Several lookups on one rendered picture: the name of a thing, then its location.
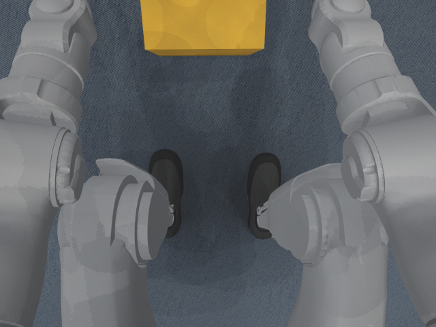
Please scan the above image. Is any right robot forearm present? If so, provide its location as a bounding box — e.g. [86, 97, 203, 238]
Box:
[308, 0, 436, 135]

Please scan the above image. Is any right robot foot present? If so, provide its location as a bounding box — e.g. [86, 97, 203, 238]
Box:
[247, 153, 281, 239]

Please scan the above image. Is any left robot forearm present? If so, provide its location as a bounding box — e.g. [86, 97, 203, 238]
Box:
[0, 0, 97, 134]

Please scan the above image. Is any robot right upper arm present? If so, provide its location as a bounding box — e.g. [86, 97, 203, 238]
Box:
[341, 114, 436, 327]

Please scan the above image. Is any robot right thigh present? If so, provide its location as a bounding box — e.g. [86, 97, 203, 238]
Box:
[284, 178, 388, 327]

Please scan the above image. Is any carton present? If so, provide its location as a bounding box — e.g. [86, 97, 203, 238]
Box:
[140, 0, 266, 56]

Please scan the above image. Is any robot left upper arm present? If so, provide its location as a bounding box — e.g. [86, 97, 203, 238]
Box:
[0, 119, 86, 327]

